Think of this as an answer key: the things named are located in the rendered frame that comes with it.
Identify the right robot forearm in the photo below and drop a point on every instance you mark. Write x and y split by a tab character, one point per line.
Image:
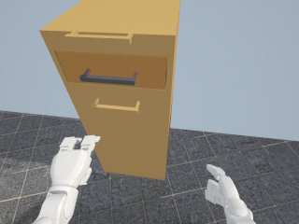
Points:
236	212

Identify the left robot hand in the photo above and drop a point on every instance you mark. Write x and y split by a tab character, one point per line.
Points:
71	167

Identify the left robot forearm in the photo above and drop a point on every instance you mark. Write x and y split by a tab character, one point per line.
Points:
59	206

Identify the right robot hand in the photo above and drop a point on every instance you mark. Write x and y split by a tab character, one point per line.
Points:
219	192

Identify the cabinet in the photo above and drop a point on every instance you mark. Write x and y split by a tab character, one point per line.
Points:
130	144

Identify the drawer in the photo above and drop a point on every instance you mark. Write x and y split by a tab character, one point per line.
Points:
151	70

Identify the handle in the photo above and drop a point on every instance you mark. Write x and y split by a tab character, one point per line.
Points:
107	79
99	39
115	108

